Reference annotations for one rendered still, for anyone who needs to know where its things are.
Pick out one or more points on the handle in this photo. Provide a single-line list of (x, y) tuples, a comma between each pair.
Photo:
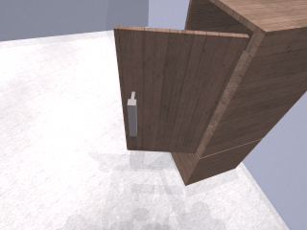
[(132, 114)]

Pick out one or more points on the cupboard door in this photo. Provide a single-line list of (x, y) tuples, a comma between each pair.
[(179, 78)]

